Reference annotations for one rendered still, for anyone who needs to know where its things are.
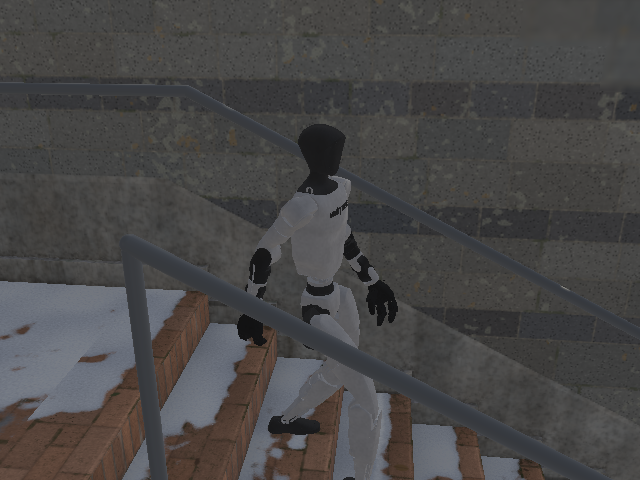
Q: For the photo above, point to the robot thigh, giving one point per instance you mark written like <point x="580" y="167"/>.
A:
<point x="360" y="386"/>
<point x="348" y="318"/>

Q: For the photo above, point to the robot right hand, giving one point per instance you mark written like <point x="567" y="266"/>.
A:
<point x="249" y="327"/>

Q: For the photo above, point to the robot right thigh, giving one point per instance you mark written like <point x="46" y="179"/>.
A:
<point x="360" y="386"/>

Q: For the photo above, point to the robot left upper arm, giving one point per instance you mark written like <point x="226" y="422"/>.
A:
<point x="347" y="184"/>

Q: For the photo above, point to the robot left hand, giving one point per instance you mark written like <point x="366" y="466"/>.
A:
<point x="379" y="293"/>

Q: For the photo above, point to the robot right upper arm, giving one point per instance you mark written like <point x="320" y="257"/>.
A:
<point x="295" y="214"/>

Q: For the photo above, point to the robot left thigh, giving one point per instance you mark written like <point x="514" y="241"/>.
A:
<point x="348" y="318"/>

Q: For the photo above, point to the robot right forearm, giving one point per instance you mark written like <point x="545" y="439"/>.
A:
<point x="261" y="259"/>

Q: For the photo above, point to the robot left forearm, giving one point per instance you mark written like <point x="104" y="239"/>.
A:
<point x="359" y="263"/>

